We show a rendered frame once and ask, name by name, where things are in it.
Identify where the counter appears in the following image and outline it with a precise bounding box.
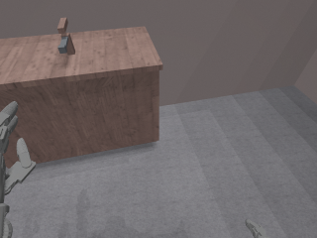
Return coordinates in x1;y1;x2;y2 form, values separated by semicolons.
0;17;163;169

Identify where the left robot hand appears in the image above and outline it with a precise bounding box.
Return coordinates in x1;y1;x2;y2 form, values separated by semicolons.
0;101;36;203

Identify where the robot left forearm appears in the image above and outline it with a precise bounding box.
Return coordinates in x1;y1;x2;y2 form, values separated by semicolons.
0;203;13;238

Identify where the tap lever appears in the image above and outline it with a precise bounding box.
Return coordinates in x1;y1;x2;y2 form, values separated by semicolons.
57;36;68;54

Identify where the right robot hand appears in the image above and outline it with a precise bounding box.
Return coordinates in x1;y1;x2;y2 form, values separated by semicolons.
245;219;269;238

